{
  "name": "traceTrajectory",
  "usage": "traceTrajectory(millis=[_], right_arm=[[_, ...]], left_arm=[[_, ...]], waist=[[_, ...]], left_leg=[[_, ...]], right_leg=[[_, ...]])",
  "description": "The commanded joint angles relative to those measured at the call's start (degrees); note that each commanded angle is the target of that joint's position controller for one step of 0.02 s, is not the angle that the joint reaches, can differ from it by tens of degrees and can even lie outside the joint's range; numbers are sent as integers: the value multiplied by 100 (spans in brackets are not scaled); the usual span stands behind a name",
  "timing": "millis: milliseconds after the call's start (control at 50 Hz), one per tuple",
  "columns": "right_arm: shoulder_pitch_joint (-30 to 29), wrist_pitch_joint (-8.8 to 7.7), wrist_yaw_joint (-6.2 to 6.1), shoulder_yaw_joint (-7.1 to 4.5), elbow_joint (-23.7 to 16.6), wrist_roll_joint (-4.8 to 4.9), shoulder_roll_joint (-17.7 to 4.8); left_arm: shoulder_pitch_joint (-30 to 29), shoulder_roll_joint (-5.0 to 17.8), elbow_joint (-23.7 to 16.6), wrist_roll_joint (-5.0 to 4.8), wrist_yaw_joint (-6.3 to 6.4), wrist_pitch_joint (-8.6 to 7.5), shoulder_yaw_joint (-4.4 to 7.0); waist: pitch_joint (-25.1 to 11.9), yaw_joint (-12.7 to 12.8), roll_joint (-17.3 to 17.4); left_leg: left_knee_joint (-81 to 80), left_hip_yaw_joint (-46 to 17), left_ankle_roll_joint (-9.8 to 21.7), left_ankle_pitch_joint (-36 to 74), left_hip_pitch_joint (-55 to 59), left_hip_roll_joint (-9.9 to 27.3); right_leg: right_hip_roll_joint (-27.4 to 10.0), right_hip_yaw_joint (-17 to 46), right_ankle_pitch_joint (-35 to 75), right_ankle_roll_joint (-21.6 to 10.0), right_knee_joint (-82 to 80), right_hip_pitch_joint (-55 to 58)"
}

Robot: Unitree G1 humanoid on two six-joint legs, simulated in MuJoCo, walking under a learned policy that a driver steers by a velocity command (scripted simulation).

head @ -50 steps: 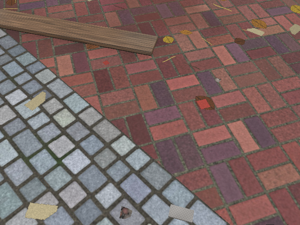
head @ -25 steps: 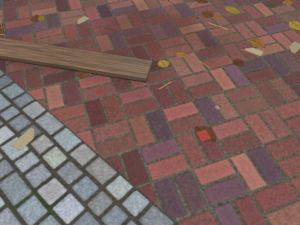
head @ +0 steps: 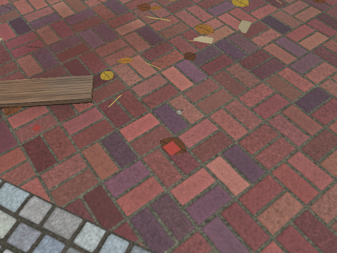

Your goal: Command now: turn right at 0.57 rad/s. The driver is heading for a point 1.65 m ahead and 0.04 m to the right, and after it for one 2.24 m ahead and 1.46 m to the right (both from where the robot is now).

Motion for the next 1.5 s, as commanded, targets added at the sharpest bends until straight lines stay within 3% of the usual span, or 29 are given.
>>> traceTrajectory(millis=[20, 40, 60, 100, 140, 240, 400, 420, 460, 480, 500, 620, 700, 800, 820, 840, 860, 880, 960, 1040, 1180, 1240, 1260, 1280, 1300, 1320, 1360, 1420, 1500], right_arm=[[505, -173, 49, -226, -206, -25, -739], [496, -138, 0, -297, -276, -132, -1142], [436, -103, 21, -312, -305, -357, -1347], [-43, -133, -19, -165, -512, -270, -772], [-206, -101, -69, -111, -553, -107, -628], [444, 17, -177, -140, -399, -137, -795], [179, 68, 22, -144, -290, 104, -1006], [447, 41, 40, -79, -148, 113, -839], [757, -72, 134, 142, -235, -272, -220], [231, -40, 60, 62, -320, -181, -571], [139, 2, 36, -10, -313, -70, -753], [589, 123, -36, 5, 46, -64, -477], [128, -9, 21, 7, -89, 66, -638], [1127, -288, 132, 8, 444, 24, -509], [1694, -321, 109, -29, 594, 24, -685], [2025, -349, 115, -181, 689, 30, -1319], [1984, -414, 136, -178, 621, -42, -1279], [1671, -482, 107, -84, 517, -63, -974], [1487, -505, 115, 38, 425, -28, -644], [1592, -428, 76, 34, 432, -38, -754], [1879, -369, 68, -54, 588, 93, -977], [1745, -268, 39, -60, 562, 43, -995], [1804, -255, 17, 39, 442, -62, -784], [2592, -361, 69, 297, 306, -23, 164], [2126, -513, 97, 160, 356, 140, -467], [1527, -597, 127, 45, 133, 283, -828], [1101, -637, 83, 44, 65, 112, -714], [1402, -458, 98, 53, 148, 61, -460], [694, -349, 79, 77, -119, -42, -396]], left_arm=[[-197, 736, -453, -38, 56, 4, 151], [141, 386, -445, 49, 39, -2, 58], [161, 576, -633, 23, 20, -73, 129], [338, 1169, -392, 2, -14, -92, 336], [396, 915, -263, 7, 24, 33, 309], [-198, 448, -659, -37, -52, 19, 121], [356, 379, -459, 47, -179, 20, 49], [430, 476, -422, 64, -172, 21, 68], [207, 1014, -596, 177, -75, 35, 96], [259, 678, -566, 285, -129, -70, 25], [126, 555, -478, 309, -158, -171, -27], [-227, 349, -145, 155, -124, -325, -100], [185, 801, 97, 45, -101, -261, 48], [-184, 527, 91, -40, -121, -328, -16], [-444, 167, -21, 29, -154, -383, -123], [-635, -140, -275, 54, -173, -491, -182], [-874, 326, -368, -20, -158, -589, -71], [-638, 513, -285, -127, -190, -650, 9], [-570, 362, -142, -5, -315, -730, 17], [-938, -9, -265, 5, -402, -733, -121], [-1283, 240, -486, -56, -512, -755, -120], [414, 721, -3, -45, -419, -727, 155], [1452, 1021, 232, -21, -343, -685, 262], [1791, 1580, 385, 64, -374, -682, 342], [1621, 960, 351, 25, -390, -721, 171], [1115, 720, 305, 30, -379, -754, 79], [455, 447, 234, 92, -389, -794, -6], [248, 317, 297, 129, -385, -894, -36], [510, 519, 510, 92, -308, -937, 1]], waist=[[-813, -270, -760], [-938, -13, 519], [-666, 80, 1718], [-483, 137, 907], [-307, 99, 741], [-477, -345, 993], [-553, -59, 1030], [-557, -40, 815], [-860, -413, -1330], [-877, 42, -1036], [-651, -22, -918], [-586, -200, -735], [-46, 166, -926], [-82, -440, -495], [-211, -664, -4], [-216, -654, 1375], [213, -812, 1354], [454, -575, 917], [412, -464, 626], [356, -566, 636], [554, -447, 721], [-592, 501, 701], [-1377, 895, 235], [-2337, 374, -1671], [-2128, 590, -1303], [-1133, 496, -1045], [-411, 145, -230], [-328, -228, -421], [117, -155, -163]], left_leg=[[-1436, -71, 284, 1069, 1071, 347], [-1601, -1232, 757, 1894, 1671, 1613], [-1769, -2569, 1804, 2764, 1410, 2512], [-1666, -1754, 1867, 2429, 1131, 2271], [-1581, -916, 1496, 2107, 1219, 1732], [-1582, -322, 1709, 2683, 1897, 1706], [-1064, 41, 1474, 2658, 1249, 1689], [-870, 170, 1140, 2215, 912, 1537], [448, 919, 132, -1210, -490, 600], [1072, 531, 3, -1773, -376, 643], [1507, 426, -17, -1714, -450, 665], [1201, 418, -96, -723, 39, 646], [562, 713, 198, -876, -271, 440], [-1083, 785, 794, 233, 1682, 328], [-1393, -38, 1011, -92, 2441, 934], [-2033, -1697, 1580, -1193, 2817, 1897], [-2589, -2869, 2139, -1624, 2600, 2579], [-2600, -2625, 2077, -1833, 2544, 2476], [-2746, -1126, 1541, -62, 2661, 1785], [-2816, -81, 1449, 1289, 2042, 1363], [-2637, 128, 1328, 1987, 2211, 1783], [-548, 587, 1023, 4612, 2056, 1457], [1145, 684, 824, 3296, 850, 1210], [3331, 533, 475, -839, -1131, 39], [4068, -268, 556, -1479, -1732, 115], [4250, -124, 679, -1071, -2200, 413], [3676, 72, 736, -166, -1806, 916], [3182, 44, 648, 208, -1171, 1160], [2124, 141, 383, 1018, -1806, 1233]], right_leg=[[-925, 1327, 872, -586, -62, 341], [-273, 520, -932, -253, 1177, -365], [339, -232, -2637, 27, 2292, -1398], [-216, -201, -2039, 269, 3788, -1493], [-291, -356, -1407, 466, 4107, -1689], [-496, -803, -1135, 694, 2971, -1644], [-397, -1464, 72, 199, -457, 656], [-466, -1290, 742, 27, -1091, 1267], [-2374, 759, 3352, -1017, -801, 2124], [-2513, 902, 2654, -1568, -976, 1508], [-2276, 675, 2273, -1517, -1079, 1347], [-1618, -149, 1844, -1098, -1071, 1028], [-1818, 706, -1775, -1248, -1752, 1010], [-1458, 317, -1772, -890, -1279, -50], [-1090, -155, -1532, -589, -299, -755], [-231, -1317, -1477, -151, 1216, -1780], [-381, -1089, -2226, -84, 2260, -2548], [-711, -772, -1825, -139, 2825, -2847], [-1072, -985, -271, -91, 2675, -2967], [-932, -1362, 752, 182, 1438, -2130], [-763, -1348, 1027, -130, 159, -1287], [-330, -1670, 776, -534, 78, 1003], [-1145, -732, 467, -817, 280, 2759], [-2640, 2373, -1411, -1795, -621, 4370], [-2652, 3204, -2198, -1685, -1494, 4007], [-2523, 2356, -1858, -1423, -1551, 3256], [-2067, 1062, -410, -1229, -1707, 1805], [-1814, 333, 320, -1303, -2124, 1003], [-1772, -183, 774, -1383, -2454, 849]])
Keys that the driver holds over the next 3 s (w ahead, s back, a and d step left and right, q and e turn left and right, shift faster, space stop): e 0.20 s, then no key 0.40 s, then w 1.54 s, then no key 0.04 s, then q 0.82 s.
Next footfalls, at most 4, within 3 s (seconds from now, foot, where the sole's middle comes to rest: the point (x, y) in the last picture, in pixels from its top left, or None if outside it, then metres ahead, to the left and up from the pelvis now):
0.04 left None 0.06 0.13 -0.77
0.44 right None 0.01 -0.13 -0.77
0.82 left None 0.05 0.09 -0.77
1.26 right None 0.33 -0.24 -0.77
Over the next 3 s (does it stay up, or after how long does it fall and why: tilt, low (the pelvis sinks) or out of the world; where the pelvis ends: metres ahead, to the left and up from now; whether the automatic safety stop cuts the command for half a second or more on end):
stays up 0.84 -0.21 0.01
